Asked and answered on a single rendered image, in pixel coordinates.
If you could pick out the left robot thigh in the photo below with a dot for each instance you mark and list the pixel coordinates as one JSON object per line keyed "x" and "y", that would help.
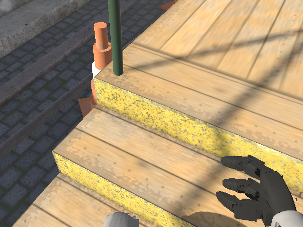
{"x": 121, "y": 219}

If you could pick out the robot right hand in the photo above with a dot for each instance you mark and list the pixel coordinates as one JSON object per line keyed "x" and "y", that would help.
{"x": 267, "y": 198}

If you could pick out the right robot forearm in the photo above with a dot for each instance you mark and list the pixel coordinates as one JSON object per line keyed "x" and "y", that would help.
{"x": 288, "y": 218}

